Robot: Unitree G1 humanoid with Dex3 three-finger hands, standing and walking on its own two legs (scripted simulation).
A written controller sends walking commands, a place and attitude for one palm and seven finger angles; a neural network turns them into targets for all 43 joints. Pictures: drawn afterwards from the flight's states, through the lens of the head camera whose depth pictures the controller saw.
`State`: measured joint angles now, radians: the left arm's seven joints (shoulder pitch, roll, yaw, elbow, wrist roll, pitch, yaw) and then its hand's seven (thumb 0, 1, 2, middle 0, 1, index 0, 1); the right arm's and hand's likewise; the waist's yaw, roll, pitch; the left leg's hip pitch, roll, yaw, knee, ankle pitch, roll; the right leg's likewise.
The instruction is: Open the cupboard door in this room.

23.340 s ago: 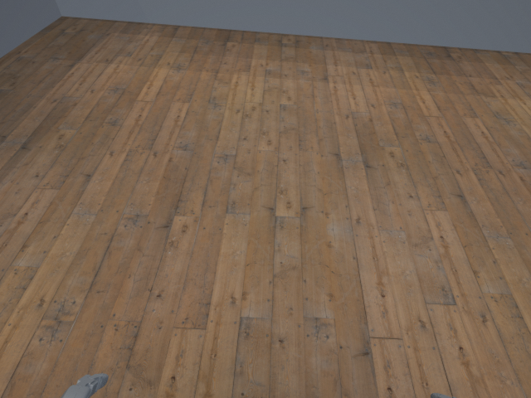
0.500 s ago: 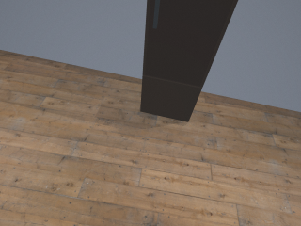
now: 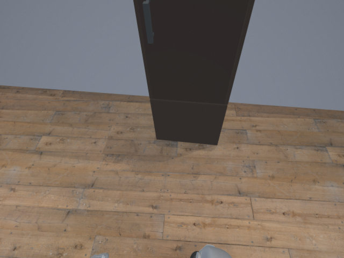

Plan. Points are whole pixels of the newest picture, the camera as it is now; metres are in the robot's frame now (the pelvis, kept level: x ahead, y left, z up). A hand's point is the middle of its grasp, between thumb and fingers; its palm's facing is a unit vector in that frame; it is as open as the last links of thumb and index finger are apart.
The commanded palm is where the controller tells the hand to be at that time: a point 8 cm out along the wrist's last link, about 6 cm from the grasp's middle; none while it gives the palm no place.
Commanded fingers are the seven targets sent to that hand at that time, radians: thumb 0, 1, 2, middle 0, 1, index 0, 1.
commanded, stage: turn to face it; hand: left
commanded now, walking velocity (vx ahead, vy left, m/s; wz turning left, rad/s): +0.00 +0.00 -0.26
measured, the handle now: (149, 21) +0.86 +0.12 +0.10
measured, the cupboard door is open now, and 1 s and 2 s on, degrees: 0 0 0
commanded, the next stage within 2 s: take the last steps up to it in 0.04 s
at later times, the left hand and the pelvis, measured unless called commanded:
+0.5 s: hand out of the picture +0.06 +0.19 -0.15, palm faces +0.03 -0.99 -0.16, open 7.4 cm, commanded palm none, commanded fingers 0.00 0.90 0.90 -0.20 -0.30 -0.20 -0.30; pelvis +0.04 +0.01 +0.02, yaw -4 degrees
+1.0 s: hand (145, 204) +0.27 +0.10 -0.14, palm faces -0.04 -0.97 -0.23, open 7.2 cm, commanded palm none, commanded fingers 0.00 0.90 0.90 -0.20 -0.30 -0.20 -0.30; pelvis +0.18 -0.07 +0.02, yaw -5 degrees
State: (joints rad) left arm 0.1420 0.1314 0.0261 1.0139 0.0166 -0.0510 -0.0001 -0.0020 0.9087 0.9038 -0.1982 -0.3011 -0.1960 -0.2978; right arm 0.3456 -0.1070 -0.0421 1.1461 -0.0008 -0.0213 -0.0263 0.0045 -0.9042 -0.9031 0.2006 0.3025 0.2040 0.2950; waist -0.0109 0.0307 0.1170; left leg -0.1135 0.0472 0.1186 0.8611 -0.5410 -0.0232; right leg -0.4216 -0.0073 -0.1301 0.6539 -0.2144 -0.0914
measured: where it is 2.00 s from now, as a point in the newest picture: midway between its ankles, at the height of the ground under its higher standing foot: (200, 250)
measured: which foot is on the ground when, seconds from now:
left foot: up 0.00-0.42, down 0.44-0.86, up 0.88-1.00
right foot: down 0.00-0.46, up 0.48-0.82, down 0.84-1.00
